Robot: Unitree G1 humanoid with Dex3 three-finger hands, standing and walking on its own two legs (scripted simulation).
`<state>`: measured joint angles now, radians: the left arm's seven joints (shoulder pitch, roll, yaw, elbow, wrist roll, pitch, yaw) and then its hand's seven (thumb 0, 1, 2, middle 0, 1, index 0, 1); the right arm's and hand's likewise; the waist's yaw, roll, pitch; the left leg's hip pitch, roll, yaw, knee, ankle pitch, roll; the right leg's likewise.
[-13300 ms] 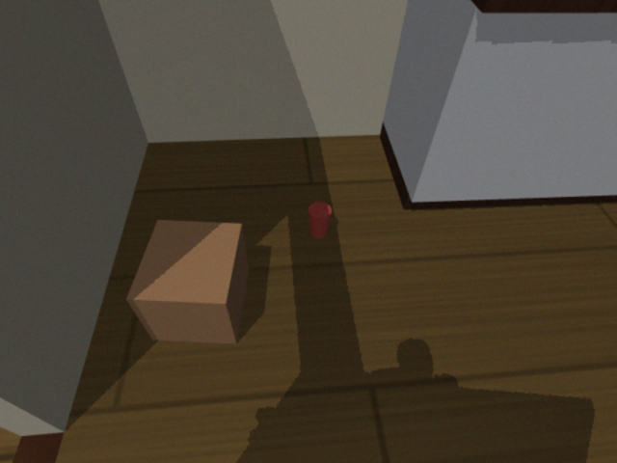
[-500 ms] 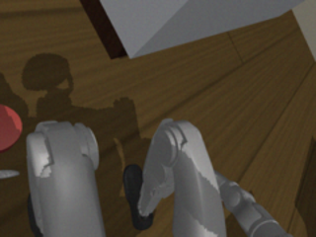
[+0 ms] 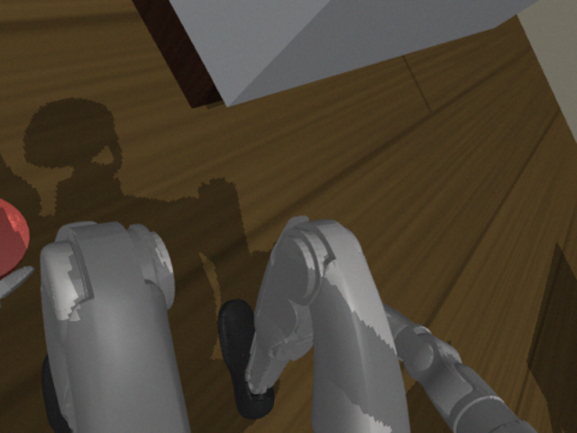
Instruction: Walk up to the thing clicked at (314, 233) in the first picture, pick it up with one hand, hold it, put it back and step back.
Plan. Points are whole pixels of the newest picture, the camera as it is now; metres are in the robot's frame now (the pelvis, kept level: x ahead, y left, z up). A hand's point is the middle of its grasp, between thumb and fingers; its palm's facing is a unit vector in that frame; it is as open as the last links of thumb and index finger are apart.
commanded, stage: settle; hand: left
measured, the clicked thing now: out of the picture +0.33 +0.28 -0.20
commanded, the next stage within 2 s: lift in 1.98 s
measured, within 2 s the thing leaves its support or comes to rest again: leaves its support in 0.30 s
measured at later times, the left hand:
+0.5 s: hand out of the picture +0.30 +0.29 -0.14, palm faces +0.40 -0.92 -0.02, open 11.5 cm
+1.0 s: hand out of the picture +0.29 +0.29 -0.03, palm faces +0.39 -0.92 -0.08, open 11.7 cm
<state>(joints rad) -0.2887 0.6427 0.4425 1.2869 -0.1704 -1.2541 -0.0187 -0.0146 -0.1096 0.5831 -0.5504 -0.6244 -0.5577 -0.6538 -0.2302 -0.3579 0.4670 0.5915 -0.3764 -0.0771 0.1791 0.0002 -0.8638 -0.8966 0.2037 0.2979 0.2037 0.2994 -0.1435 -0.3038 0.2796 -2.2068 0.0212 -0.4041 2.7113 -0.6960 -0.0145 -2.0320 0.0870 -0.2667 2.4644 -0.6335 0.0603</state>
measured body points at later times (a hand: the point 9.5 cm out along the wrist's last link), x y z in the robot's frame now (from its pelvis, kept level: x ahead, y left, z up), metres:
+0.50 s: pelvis +0.00 +0.00 +0.02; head +0.18 +0.20 +0.37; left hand +0.27 +0.34 -0.14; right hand +0.24 -0.21 -0.02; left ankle +0.09 +0.12 -0.24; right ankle +0.14 -0.12 -0.23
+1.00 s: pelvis +0.01 -0.02 +0.05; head +0.19 +0.12 +0.45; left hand +0.26 +0.33 -0.02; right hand +0.27 -0.21 -0.03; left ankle +0.09 +0.12 -0.24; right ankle +0.14 -0.12 -0.24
